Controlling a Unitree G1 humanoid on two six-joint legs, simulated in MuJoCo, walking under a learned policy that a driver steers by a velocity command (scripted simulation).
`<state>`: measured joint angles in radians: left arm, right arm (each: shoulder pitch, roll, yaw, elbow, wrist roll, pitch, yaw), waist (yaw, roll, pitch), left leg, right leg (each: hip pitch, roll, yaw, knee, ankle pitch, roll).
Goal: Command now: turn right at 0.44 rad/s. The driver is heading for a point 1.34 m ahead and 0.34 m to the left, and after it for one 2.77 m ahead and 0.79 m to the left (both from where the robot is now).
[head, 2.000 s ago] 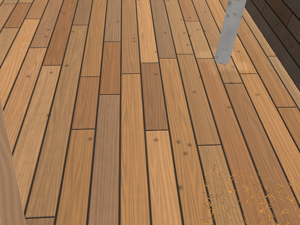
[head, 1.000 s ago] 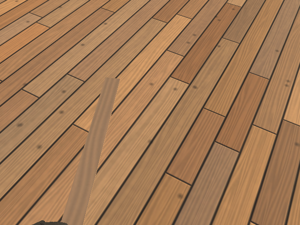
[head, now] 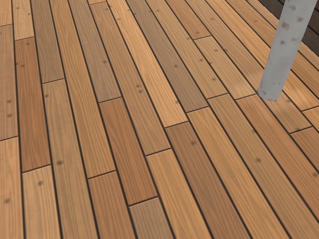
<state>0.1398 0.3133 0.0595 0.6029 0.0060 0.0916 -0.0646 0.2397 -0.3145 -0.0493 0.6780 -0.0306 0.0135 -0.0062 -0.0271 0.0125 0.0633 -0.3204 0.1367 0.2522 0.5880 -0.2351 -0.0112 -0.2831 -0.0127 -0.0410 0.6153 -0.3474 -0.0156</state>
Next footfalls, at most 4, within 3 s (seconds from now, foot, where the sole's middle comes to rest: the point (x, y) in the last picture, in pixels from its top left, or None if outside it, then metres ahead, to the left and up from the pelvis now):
0.48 left None -0.01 0.09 -0.76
1.00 right None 0.07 -0.07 -0.76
1.46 left None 0.10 0.12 -0.76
1.80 right None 0.15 -0.07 -0.76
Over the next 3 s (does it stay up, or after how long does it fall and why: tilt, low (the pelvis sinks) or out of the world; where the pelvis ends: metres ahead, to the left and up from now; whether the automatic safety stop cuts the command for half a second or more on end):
stays up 0.55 0.28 0.01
